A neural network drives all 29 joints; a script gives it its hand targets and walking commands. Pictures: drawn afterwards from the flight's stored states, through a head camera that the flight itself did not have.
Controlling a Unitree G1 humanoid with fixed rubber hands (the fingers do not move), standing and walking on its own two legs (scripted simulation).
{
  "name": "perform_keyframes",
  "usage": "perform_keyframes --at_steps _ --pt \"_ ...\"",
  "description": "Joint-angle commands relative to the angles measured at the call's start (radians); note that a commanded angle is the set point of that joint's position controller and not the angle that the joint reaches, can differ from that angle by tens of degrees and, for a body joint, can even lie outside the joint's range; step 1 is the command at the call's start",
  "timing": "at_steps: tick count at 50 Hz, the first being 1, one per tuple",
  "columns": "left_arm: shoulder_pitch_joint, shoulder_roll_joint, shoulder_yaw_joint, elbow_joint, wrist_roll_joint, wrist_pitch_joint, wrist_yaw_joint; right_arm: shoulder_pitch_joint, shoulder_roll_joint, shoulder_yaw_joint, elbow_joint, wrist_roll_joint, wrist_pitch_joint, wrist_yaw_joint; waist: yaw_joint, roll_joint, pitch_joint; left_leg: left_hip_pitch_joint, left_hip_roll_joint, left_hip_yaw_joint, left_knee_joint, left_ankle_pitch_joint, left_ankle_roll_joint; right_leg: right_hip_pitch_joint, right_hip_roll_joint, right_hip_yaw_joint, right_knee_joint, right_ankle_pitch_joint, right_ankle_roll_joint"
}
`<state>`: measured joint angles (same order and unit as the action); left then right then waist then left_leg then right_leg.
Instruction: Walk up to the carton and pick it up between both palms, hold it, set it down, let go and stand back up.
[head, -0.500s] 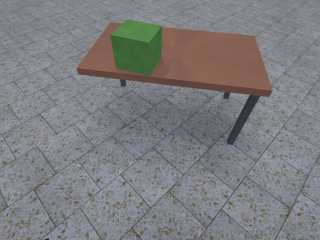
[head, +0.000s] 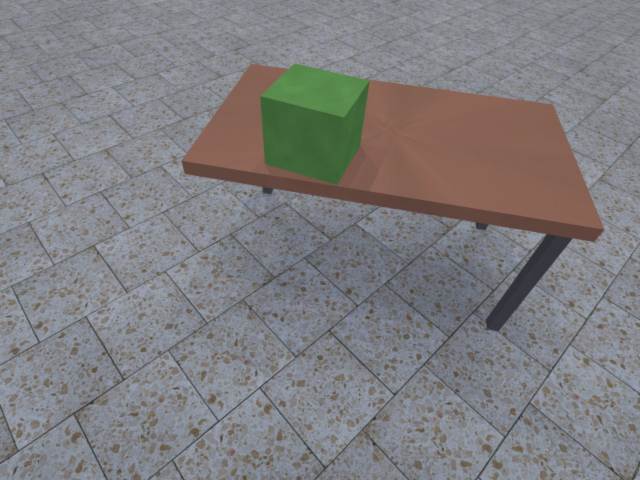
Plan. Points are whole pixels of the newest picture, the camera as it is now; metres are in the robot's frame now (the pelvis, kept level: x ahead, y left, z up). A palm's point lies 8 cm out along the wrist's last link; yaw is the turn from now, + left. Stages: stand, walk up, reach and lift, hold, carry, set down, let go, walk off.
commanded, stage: walk up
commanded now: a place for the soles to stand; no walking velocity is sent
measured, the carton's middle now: (315, 123) +0.97 +0.02 -0.08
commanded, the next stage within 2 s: none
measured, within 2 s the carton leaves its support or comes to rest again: neither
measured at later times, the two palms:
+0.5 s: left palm (72, 447) +0.20 +0.31 -0.08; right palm (550, 466) +0.19 -0.30 -0.10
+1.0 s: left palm (42, 373) +0.30 +0.41 -0.10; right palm (457, 359) +0.33 -0.21 -0.09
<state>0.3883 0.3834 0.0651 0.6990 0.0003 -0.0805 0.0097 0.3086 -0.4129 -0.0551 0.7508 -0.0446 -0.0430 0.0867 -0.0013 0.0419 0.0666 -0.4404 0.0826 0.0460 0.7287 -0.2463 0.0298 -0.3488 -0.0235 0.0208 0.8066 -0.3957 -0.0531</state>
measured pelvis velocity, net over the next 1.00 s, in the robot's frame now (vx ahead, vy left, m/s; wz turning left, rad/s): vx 0.25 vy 0.10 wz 0.00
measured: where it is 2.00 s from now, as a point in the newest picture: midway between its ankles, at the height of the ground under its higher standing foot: (264, 416)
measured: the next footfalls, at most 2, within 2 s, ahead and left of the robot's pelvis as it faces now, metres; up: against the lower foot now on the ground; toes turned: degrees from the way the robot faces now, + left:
right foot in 0.48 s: +0.25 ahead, -0.11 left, +0.00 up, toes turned -1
left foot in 0.92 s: +0.34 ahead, +0.17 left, +0.00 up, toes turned +7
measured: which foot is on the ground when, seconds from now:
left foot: down 0.00-0.50, up 0.52-0.90, down 0.92-1.00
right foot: up 0.00-0.46, down 0.48-0.94, up 0.96-1.00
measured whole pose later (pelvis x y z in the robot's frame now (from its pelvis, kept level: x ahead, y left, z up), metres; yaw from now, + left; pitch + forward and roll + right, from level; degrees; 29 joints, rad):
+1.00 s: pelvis +0.25 +0.10 +0.00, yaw +0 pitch -1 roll -4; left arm 0.41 0.38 0.05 0.70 0.00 -0.08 0.03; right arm 0.28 -0.40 -0.06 0.76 -0.04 -0.05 0.06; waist 0.00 0.06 0.09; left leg -0.44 0.07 0.10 0.79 -0.34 0.07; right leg -0.37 -0.01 0.04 0.97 -0.43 -0.03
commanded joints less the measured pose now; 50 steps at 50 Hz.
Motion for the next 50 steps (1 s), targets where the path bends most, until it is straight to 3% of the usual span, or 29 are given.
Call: perform_keyframes --at_steps 1,3,4,6,9,13,18,20,21,22,23,24,25,26,27,28,29,31,33,38,41,43,44,45,46,47,48,49,50 --pt "0.093 0.275 0.047 0.036 0.012 0.000 0.009 0.008 -0.308 -0.139 -0.087 0.017 -0.031 -0.044 -0.049 0.108 -0.087 0.380 0.333 -0.531 -0.556 -0.628 0.063 -0.423 0.015 0.057 0.375 -0.003 0.018" --pt "0.111 0.238 0.044 0.055 0.004 -0.006 -0.006 -0.002 -0.245 -0.120 -0.081 0.016 -0.038 -0.052 -0.035 0.096 -0.056 0.367 0.222 -0.344 -0.509 -0.337 0.022 -0.356 -0.011 0.043 0.315 0.093 0.041" --pt "0.120 0.228 0.044 0.058 0.000 -0.007 -0.009 0.023 -0.238 -0.115 -0.074 0.019 -0.042 -0.053 -0.040 0.092 -0.062 0.383 0.204 -0.287 -0.489 -0.218 0.013 -0.337 -0.010 0.049 0.289 0.119 0.047" --pt "0.111 0.219 0.044 0.056 -0.002 -0.005 -0.011 0.054 -0.221 -0.104 -0.071 0.023 -0.044 -0.053 -0.053 0.090 -0.070 0.440 0.187 -0.216 -0.454 -0.038 0.038 -0.352 -0.002 0.032 0.265 0.137 0.055" --pt "0.088 0.196 0.037 0.044 -0.003 0.002 -0.010 0.091 -0.207 -0.097 -0.078 0.029 -0.040 -0.054 -0.065 0.077 -0.083 0.519 0.172 -0.149 -0.416 0.155 0.045 -0.360 0.007 0.025 0.215 0.152 0.056" --pt "0.026 0.190 0.026 0.010 -0.005 0.002 -0.007 0.103 -0.209 -0.096 -0.074 0.032 -0.035 -0.053 -0.081 0.073 -0.050 0.539 0.175 -0.106 -0.394 0.247 0.111 -0.385 -0.009 0.002 0.120 0.148 0.048" --pt "-0.043 0.190 0.020 -0.020 0.001 -0.012 -0.014 0.073 -0.230 -0.098 -0.084 0.029 -0.030 -0.045 -0.089 0.063 -0.001 0.460 0.219 -0.103 -0.376 0.211 0.190 -0.312 -0.057 -0.042 -0.048 0.129 0.031" --pt "-0.022 0.191 0.022 -0.015 0.000 -0.026 -0.017 0.029 -0.228 -0.094 -0.098 0.027 -0.027 -0.040 -0.063 0.060 -0.022 0.404 0.215 -0.064 -0.306 0.318 0.203 -0.192 -0.053 -0.070 -0.136 0.128 0.019" --pt "0.020 0.192 0.024 -0.005 0.001 -0.033 -0.015 0.000 -0.230 -0.093 -0.103 0.026 -0.023 -0.039 -0.033 0.059 -0.065 0.385 0.208 -0.047 -0.245 0.378 0.192 -0.099 -0.040 -0.088 -0.185 0.141 0.009" --pt "0.095 0.196 0.030 0.017 0.001 -0.040 -0.010 -0.027 -0.228 -0.090 -0.108 0.027 -0.018 -0.039 0.013 0.025 -0.111 0.362 0.174 -0.008 -0.138 0.421 0.162 0.028 -0.015 -0.112 -0.271 0.222 0.005" --pt "0.196 0.216 0.045 0.049 0.003 -0.046 0.002 -0.036 -0.201 -0.081 -0.118 0.026 -0.015 -0.041 0.066 -0.051 -0.181 0.319 0.113 0.029 0.043 0.421 0.120 0.189 0.033 -0.111 -0.331 0.286 0.003" --pt "0.271 0.264 0.065 0.067 0.006 -0.051 0.013 -0.012 -0.158 -0.067 -0.123 0.027 -0.011 -0.043 0.106 -0.155 -0.214 0.159 0.042 0.042 0.252 0.250 0.072 0.354 0.008 0.005 -0.329 0.275 -0.016" --pt "0.291 0.343 0.092 0.063 0.012 -0.048 0.027 0.019 -0.104 -0.048 -0.139 0.031 -0.009 -0.043 0.098 -0.317 -0.184 -0.126 -0.074 0.037 0.399 -0.155 0.021 0.475 -0.177 0.367 -0.343 0.182 -0.084" --pt "0.229 0.366 0.091 0.029 0.007 -0.043 0.029 0.028 -0.144 -0.057 -0.135 0.029 0.006 -0.044 0.053 -0.244 -0.123 -0.256 -0.102 -0.069 0.457 -0.308 0.006 0.398 -0.319 0.729 -0.493 -0.078 -0.171" --pt "0.163 0.384 0.098 0.005 0.005 -0.035 0.032 -0.013 -0.223 -0.070 -0.119 0.019 0.019 -0.044 0.043 -0.159 -0.024 -0.272 -0.060 -0.119 0.477 -0.402 0.016 0.249 -0.384 0.841 -0.565 -0.367 -0.268" --pt "0.115 0.369 0.094 -0.014 0.003 -0.036 0.035 -0.069 -0.244 -0.079 -0.110 0.014 0.020 -0.041 0.036 -0.096 0.111 -0.308 -0.011 -0.138 0.464 -0.367 0.013 0.131 -0.375 0.792 -0.586 -0.450 -0.281" --pt "0.090 0.351 0.088 -0.013 0.002 -0.040 0.036 -0.096 -0.238 -0.084 -0.101 0.011 0.019 -0.035 0.031 -0.079 0.184 -0.304 0.006 -0.148 0.432 -0.310 0.008 0.057 -0.329 0.698 -0.596 -0.426 -0.257" --pt "0.088 0.338 0.076 0.000 0.004 -0.044 0.033 -0.074 -0.207 -0.094 -0.088 0.016 0.021 -0.021 0.005 -0.109 0.206 -0.230 0.029 -0.151 0.350 -0.176 0.005 -0.016 -0.243 0.558 -0.576 -0.323 -0.194" --pt "0.101 0.336 0.079 0.006 0.007 -0.047 0.027 -0.047 -0.210 -0.102 -0.090 0.011 0.022 -0.016 0.005 -0.113 0.118 -0.202 0.023 -0.128 0.313 -0.111 -0.001 0.043 -0.212 0.492 -0.524 -0.211 -0.190" --pt "0.130 0.358 0.101 -0.001 0.008 -0.043 0.027 -0.135 -0.207 -0.104 -0.112 0.002 0.021 -0.012 0.044 -0.146 0.073 -0.246 0.038 -0.113 0.212 -0.161 -0.021 0.089 -0.234 0.481 -0.467 -0.237 -0.226" --pt "0.096 0.368 0.106 -0.008 0.008 -0.040 0.030 -0.154 -0.218 -0.112 -0.113 0.002 0.013 -0.012 0.034 -0.155 0.087 -0.220 0.052 -0.126 0.151 -0.157 -0.016 0.066 -0.258 0.496 -0.437 -0.222 -0.229" --pt "0.055 0.369 0.103 -0.013 0.007 -0.037 0.030 -0.128 -0.222 -0.118 -0.103 0.005 0.002 -0.014 0.012 -0.163 0.060 -0.135 0.044 -0.109 0.083 -0.168 -0.016 0.047 -0.258 0.460 -0.375 -0.096 -0.218" --pt "0.027 0.358 0.098 -0.017 0.004 -0.034 0.030 -0.089 -0.221 -0.122 -0.093 0.007 -0.008 -0.018 -0.017 -0.135 0.029 -0.029 0.037 -0.107 -0.003 -0.130 -0.018 0.011 -0.242 0.416 -0.309 -0.004 -0.200" --pt "-0.016 0.332 0.085 -0.025 0.000 -0.028 0.028 0.004 -0.218 -0.128 -0.062 0.008 -0.021 -0.025 -0.074 -0.096 -0.026 0.170 0.013 -0.094 -0.136 -0.059 -0.020 -0.073 -0.189 0.317 -0.178 0.080 -0.154" --pt "-0.007 0.243 0.055 -0.025 0.004 -0.024 0.026 0.141 -0.254 -0.145 -0.020 -0.001 -0.035 -0.039 -0.135 0.062 -0.116 0.421 0.028 -0.168 -0.289 -0.155 -0.012 -0.185 -0.073 0.140 0.096 0.201 -0.076" --pt "0.064 0.115 0.013 -0.029 -0.006 -0.029 0.027 0.205 -0.334 -0.164 -0.024 -0.012 -0.044 -0.053 -0.152 0.329 -0.177 0.581 0.247 -0.436 -0.417 -0.226 -0.009 -0.368 0.076 0.040 0.355 -0.044 -0.003" --pt "0.109 0.178 0.021 0.000 -0.012 -0.019 0.035 0.125 -0.339 -0.156 -0.052 0.010 -0.041 -0.062 -0.116 0.192 -0.153 0.579 0.359 -0.604 -0.509 -0.286 -0.001 -0.477 0.107 0.019 0.428 -0.078 0.024" --pt "0.142 0.237 0.028 0.025 0.004 -0.008 0.039 0.075 -0.341 -0.155 -0.061 0.030 -0.037 -0.061 -0.087 0.140 -0.162 0.530 0.408 -0.624 -0.515 -0.309 0.009 -0.450 0.050 0.054 0.466 -0.058 0.031" --pt "0.130 0.267 0.036 0.046 0.000 -0.004 0.036 0.032 -0.301 -0.146 -0.065 0.036 -0.035 -0.064 -0.064 0.055 -0.107 0.450 0.370 -0.529 -0.509 -0.251 -0.031 -0.410 0.021 0.072 0.451 0.006 0.030"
